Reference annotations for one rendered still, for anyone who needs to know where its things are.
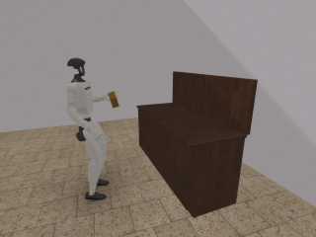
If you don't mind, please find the left robot forearm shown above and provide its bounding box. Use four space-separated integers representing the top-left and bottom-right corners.
92 94 107 103

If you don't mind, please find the sponge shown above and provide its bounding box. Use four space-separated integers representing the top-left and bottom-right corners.
108 92 119 108

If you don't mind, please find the table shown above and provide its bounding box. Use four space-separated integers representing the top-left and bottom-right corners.
136 71 258 218

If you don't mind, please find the robot right thigh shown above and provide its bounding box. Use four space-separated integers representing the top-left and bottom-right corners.
76 127 101 169

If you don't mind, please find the robot right shin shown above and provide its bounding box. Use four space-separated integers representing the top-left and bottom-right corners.
88 163 101 195

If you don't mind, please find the right robot forearm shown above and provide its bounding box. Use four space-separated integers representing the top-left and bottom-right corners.
67 108 94 133

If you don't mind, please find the robot left hand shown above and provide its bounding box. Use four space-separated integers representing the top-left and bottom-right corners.
106 90 119 102

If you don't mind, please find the robot right hand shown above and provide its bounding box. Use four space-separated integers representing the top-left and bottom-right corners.
90 128 112 147

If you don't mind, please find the robot right upper arm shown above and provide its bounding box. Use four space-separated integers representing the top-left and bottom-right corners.
66 83 79 114

